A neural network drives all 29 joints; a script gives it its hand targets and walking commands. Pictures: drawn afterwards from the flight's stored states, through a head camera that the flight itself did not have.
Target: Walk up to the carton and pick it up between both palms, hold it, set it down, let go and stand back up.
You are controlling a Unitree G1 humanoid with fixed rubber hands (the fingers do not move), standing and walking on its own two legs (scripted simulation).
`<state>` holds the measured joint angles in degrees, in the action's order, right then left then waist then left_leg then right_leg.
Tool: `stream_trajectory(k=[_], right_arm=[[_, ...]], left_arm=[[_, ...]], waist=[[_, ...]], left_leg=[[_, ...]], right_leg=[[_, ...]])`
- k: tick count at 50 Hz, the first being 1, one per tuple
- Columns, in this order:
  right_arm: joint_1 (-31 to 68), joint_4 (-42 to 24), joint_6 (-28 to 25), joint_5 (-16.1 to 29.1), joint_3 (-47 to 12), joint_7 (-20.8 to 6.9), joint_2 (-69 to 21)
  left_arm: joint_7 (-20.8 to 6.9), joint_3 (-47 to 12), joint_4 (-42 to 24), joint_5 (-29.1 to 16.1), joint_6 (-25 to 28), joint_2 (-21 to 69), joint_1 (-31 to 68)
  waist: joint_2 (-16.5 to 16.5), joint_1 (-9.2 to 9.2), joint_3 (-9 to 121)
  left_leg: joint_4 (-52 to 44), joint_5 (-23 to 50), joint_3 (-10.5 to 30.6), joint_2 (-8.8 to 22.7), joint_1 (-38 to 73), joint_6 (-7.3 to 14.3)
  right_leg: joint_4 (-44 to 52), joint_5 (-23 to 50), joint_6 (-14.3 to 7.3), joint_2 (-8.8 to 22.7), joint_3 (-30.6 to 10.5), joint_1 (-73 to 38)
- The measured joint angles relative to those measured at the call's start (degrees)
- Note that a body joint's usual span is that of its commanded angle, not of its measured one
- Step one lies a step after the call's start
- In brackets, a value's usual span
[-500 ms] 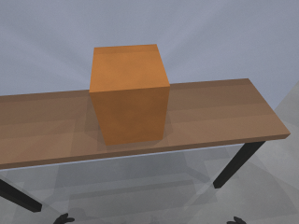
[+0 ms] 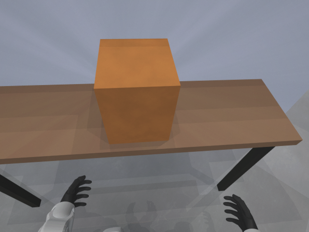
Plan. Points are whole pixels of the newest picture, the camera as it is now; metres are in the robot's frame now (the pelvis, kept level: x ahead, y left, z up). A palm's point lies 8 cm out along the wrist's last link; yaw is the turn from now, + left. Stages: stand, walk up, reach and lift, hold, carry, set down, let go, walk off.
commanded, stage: reach and lift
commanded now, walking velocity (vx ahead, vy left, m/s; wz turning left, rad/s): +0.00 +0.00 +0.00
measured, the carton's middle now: (137, 93) +0.49 +0.06 +0.05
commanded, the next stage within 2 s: none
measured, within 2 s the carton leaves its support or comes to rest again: neither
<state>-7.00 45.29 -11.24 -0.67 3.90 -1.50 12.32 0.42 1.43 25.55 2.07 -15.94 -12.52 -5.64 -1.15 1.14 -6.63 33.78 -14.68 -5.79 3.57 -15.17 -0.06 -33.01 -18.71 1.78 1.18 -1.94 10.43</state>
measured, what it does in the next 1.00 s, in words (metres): stands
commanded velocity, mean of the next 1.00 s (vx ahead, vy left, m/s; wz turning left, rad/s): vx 0.00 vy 0.00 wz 0.00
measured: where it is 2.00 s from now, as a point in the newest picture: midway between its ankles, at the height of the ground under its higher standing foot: outside the picture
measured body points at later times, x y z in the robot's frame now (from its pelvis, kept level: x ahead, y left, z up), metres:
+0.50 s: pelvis +0.02 -0.01 +0.02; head +0.01 +0.00 +0.47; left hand +0.20 +0.25 -0.03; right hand +0.19 -0.20 -0.04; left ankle +0.04 +0.12 -0.73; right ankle -0.01 -0.14 -0.73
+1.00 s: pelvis +0.04 -0.01 +0.02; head +0.03 +0.00 +0.47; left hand +0.22 +0.25 +0.01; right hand +0.25 -0.18 +0.01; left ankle +0.04 +0.12 -0.73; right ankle -0.01 -0.14 -0.73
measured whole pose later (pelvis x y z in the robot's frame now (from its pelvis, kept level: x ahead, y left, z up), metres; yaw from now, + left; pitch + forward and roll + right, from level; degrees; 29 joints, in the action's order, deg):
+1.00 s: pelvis +0.04 -0.01 +0.02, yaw +1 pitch -4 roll +0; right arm -20.0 11.1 -9.6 8.9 -5.1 5.7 6.1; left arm -3.1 3.3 10.7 -9.0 1.8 -15.9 -17.4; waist -0.8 -4.0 -2.1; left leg 19.4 -10.9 -4.5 2.7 -4.2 -1.3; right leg -16.4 -14.0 1.2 1.2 -0.6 -1.9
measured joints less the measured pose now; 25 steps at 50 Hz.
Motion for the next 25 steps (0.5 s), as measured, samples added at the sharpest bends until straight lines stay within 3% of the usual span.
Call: stream_trajectory(k=[11, 25], right_arm=[[-7.43, -9.22, 3.75, 0.33, -1.9, 1.72, -2.77], [-11.47, -20.69, 3.21, 1.39, -4.61, 3.81, -6.34]], left_arm=[[-0.05, 1.58, 1.76, -1.56, 2.23, -1.9, -3.96], [-1.38, 1.67, -2.49, -6.74, 11.96, -2.68, -7.68]], waist=[[-1.45, -0.83, 2.04], [0.36, -2.65, 3.17]], left_leg=[[-11.23, 3.93, -0.45, -0.86, 10.7, -0.72], [-15.64, 5.93, -0.68, -1.14, 10.79, -0.64]], right_leg=[[9.63, 3.11, -0.28, 0.39, -0.11, -9.73], [14.18, 5.33, -0.15, 0.49, -0.26, -9.74]])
